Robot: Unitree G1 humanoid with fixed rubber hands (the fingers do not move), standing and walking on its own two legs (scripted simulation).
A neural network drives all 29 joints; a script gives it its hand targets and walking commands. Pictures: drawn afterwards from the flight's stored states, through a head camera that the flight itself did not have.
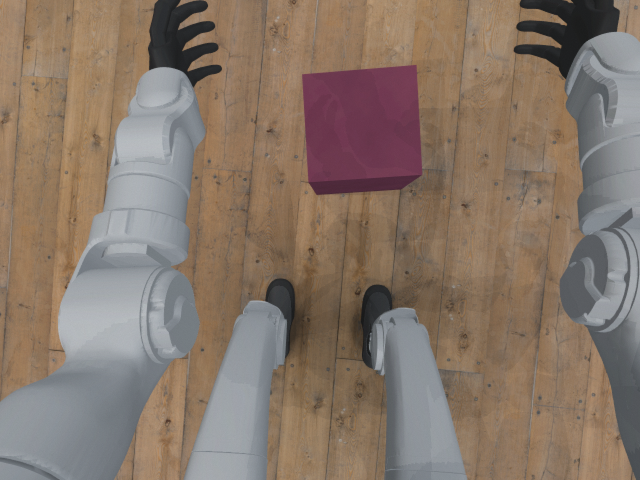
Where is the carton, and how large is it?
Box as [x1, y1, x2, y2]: [302, 65, 421, 194]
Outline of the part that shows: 416,65 302,74 308,181 316,194 400,189 421,174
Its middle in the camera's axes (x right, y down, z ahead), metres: +0.09 -0.22 +0.84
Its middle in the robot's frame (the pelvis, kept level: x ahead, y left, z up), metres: +0.56 -0.03 -0.54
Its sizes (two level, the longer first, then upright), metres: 0.210 0.200 0.250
